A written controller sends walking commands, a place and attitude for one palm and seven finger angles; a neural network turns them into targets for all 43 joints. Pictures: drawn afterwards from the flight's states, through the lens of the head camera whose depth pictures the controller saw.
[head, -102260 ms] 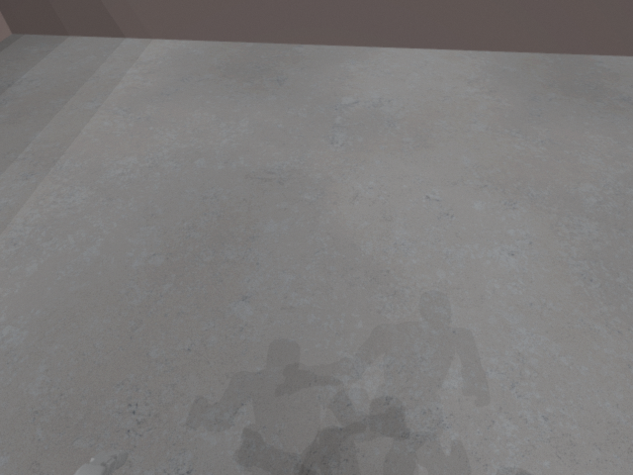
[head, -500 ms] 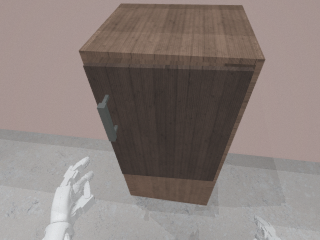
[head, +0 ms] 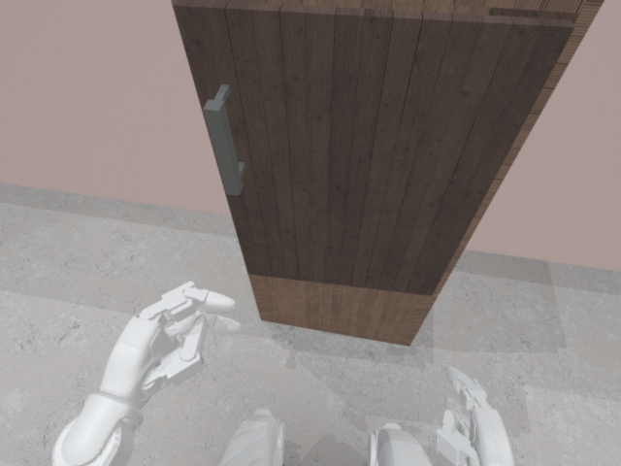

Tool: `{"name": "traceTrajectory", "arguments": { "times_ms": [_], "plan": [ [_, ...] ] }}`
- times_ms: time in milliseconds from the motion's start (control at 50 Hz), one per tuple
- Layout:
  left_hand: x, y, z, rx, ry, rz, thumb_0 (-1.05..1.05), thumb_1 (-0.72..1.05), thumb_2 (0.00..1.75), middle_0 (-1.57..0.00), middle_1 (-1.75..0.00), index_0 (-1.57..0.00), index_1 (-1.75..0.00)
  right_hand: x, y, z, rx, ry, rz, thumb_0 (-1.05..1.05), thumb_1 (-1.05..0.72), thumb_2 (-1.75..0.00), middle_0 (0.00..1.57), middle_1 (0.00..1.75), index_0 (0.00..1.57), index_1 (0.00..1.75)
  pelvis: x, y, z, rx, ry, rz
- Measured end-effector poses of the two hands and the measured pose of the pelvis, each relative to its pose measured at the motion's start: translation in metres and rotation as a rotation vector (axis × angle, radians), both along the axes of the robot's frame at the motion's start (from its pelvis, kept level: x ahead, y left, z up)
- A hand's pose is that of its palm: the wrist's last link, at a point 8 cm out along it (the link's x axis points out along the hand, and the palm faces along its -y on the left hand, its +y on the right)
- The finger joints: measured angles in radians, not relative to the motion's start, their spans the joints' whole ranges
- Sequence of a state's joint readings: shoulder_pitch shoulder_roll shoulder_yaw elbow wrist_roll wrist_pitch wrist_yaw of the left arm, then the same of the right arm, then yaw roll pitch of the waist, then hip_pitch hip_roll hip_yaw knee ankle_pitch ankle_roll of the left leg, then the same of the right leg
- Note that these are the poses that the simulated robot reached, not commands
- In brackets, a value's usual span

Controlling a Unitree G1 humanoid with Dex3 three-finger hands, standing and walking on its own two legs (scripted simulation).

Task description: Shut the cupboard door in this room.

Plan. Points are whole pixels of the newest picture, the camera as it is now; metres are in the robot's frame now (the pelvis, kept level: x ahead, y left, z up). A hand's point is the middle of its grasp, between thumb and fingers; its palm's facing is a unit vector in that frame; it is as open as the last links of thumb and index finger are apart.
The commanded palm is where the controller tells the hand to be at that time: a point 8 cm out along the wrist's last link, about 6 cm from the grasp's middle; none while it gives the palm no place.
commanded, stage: raise the hand and make a fist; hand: left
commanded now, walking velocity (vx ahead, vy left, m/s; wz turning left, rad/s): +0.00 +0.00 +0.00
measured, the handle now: (229, 143) +0.52 +0.15 +0.12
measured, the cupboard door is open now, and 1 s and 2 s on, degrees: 3 3 3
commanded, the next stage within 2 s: bring the fist close to the handle in 1.20 s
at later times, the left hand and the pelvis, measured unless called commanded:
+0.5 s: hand (134, 321) +0.25 +0.20 +0.11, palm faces +0.00 -1.00 -0.06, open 3.1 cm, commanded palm +0.22 +0.24 +0.10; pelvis +0.03 +0.01 +0.03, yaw +0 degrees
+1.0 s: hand (167, 300) +0.27 +0.18 +0.11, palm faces -0.12 -0.99 -0.03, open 3.1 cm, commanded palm +0.25 +0.24 +0.12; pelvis +0.05 -0.01 +0.04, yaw +0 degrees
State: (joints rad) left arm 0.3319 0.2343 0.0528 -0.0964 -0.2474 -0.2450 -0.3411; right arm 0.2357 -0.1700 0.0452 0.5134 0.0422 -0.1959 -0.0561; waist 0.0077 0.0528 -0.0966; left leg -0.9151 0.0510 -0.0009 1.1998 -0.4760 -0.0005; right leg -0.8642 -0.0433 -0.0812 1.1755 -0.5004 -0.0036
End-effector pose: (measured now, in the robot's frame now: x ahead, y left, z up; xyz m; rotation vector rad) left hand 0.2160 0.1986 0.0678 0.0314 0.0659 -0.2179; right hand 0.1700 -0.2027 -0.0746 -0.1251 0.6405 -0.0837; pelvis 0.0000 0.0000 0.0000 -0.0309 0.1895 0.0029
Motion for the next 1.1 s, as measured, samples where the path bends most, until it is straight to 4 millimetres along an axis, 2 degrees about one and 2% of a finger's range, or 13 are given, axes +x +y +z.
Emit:
{"name": "traceTrajectory", "arguments": {
  "times_ms": [40, 100, 160, 200, 260, 360, 440, 520, 600, 700, 860, 1000, 1100],
  "plan": [
    [-0.003, 0.007, -0.003, -0.004, 0.082, 0.041, 0.02, 0.90, 0.90, -0.72, -0.86, -0.72, -0.87, -0.016, -0.003, 0.004, -0.002, 0.041, -0.044, 0.02, -0.90, -0.90, 0.21, 0.30, 0.21, 0.30, 0.003, 0.003, 0.008, 0.007, -0.006, -0.010],
    [-0.011, 0.027, 0.005, 0.006, 0.081, 0.159, 0.02, 0.90, 0.90, -0.77, -0.92, -0.78, -0.93, -0.031, -0.012, 0.011, -0.041, 0.078, -0.073, 0.02, -0.90, -0.90, 0.21, 0.30, 0.21, 0.30, 0.009, 0.006, 0.016, 0.008, -0.012, -0.015],
    [-0.016, 0.046, 0.019, 0.034, -0.020, 0.244, 0.02, 0.90, 0.90, -0.83, -0.98, -0.83, -0.99, -0.034, -0.022, 0.016, -0.097, 0.093, -0.052, 0.02, -0.90, -0.90, 0.21, 0.30, 0.20, 0.30, 0.012, 0.008, 0.017, 0.003, -0.008, -0.006],
    [-0.017, 0.051, 0.024, 0.041, -0.083, 0.247, 0.02, 0.90, 0.90, -0.86, -1.02, -0.86, -1.03, -0.030, -0.028, 0.018, -0.132, 0.090, -0.027, 0.02, -0.90, -0.90, 0.21, 0.30, 0.20, 0.30, 0.012, 0.010, 0.015, -0.004, -0.004, 0.004],
    [-0.011, 0.044, 0.021, 0.029, -0.102, 0.176, 0.02, 0.91, 0.90, -0.92, -1.08, -0.92, -1.09, -0.018, -0.034, 0.022, -0.164, 0.061, -0.006, 0.02, -0.90, -0.90, 0.20, 0.30, 0.20, 0.30, 0.012, 0.012, 0.013, -0.011, -0.001, 0.013],
    [0.001, 0.031, 0.011, 0.021, -0.003, 0.060, 0.02, 0.90, 0.90, -1.01, -1.18, -1.01, -1.19, 0.011, -0.031, 0.038, -0.162, -0.022, -0.016, 0.02, -0.91, -0.90, 0.20, 0.30, 0.20, 0.30, 0.018, 0.014, 0.017, -0.009, -0.002, 0.005],
    [0.007, 0.045, 0.028, 0.020, -0.024, 0.141, 0.02, 0.90, 0.90, -1.08, -1.26, -1.09, -1.27, 0.032, -0.019, 0.053, -0.136, -0.072, -0.008, 0.02, -0.91, -0.90, 0.20, 0.30, 0.20, 0.30, 0.027, 0.013, 0.026, -0.009, -0.014, 0.003],
    [0.010, 0.058, 0.048, 0.027, -0.095, 0.227, 0.02, 0.90, 0.90, -1.16, -1.34, -1.16, -1.35, 0.049, -0.007, 0.059, -0.111, -0.090, 0.043, 0.01, -0.91, -0.90, 0.20, 0.30, 0.20, 0.30, 0.036, 0.011, 0.031, -0.012, -0.019, 0.014],
    [0.017, 0.052, 0.042, 0.029, -0.054, 0.181, 0.02, 0.90, 0.90, -1.22, -1.41, -1.22, -1.42, 0.059, -0.001, 0.058, -0.096, -0.082, 0.084, 0.01, -0.91, -0.90, 0.20, 0.30, 0.20, 0.30, 0.041, 0.010, 0.033, -0.014, -0.021, 0.022],
    [0.027, 0.042, 0.033, 0.033, 0.027, 0.102, 0.02, 0.90, 0.90, -1.26, -1.46, -1.27, -1.47, 0.058, -0.005, 0.055, -0.093, -0.052, 0.076, 0.01, -0.90, -0.90, 0.21, 0.30, 0.21, 0.30, 0.046, 0.006, 0.035, -0.009, -0.021, 0.016],
    [0.040, 0.055, 0.068, 0.040, -0.104, 0.184, 0.02, 0.90, 0.90, -1.29, -1.49, -1.29, -1.50, 0.046, -0.024, 0.051, -0.095, 0.005, 0.037, 0.01, -0.91, -0.90, 0.21, 0.30, 0.20, 0.30, 0.053, -0.001, 0.041, -0.003, -0.032, 0.016],
    [0.042, 0.033, 0.044, 0.017, 0.039, 0.100, 0.02, 0.90, 0.90, -1.29, -1.49, -1.30, -1.50, 0.037, -0.041, 0.051, -0.106, 0.017, 0.005, 0.01, -0.91, -0.90, 0.20, 0.30, 0.20, 0.30, 0.052, -0.006, 0.044, 0.012, -0.029, 0.006],
    [0.037, 0.032, 0.053, 0.022, -0.034, 0.141, 0.02, 0.90, 0.90, -1.29, -1.49, -1.30, -1.50, 0.034, -0.049, 0.053, -0.117, 0.011, -0.004, 0.01, -0.91, -0.90, 0.20, 0.30, 0.20, 0.30, 0.050, -0.011, 0.044, 0.018, -0.034, 0.001]
  ]
}}
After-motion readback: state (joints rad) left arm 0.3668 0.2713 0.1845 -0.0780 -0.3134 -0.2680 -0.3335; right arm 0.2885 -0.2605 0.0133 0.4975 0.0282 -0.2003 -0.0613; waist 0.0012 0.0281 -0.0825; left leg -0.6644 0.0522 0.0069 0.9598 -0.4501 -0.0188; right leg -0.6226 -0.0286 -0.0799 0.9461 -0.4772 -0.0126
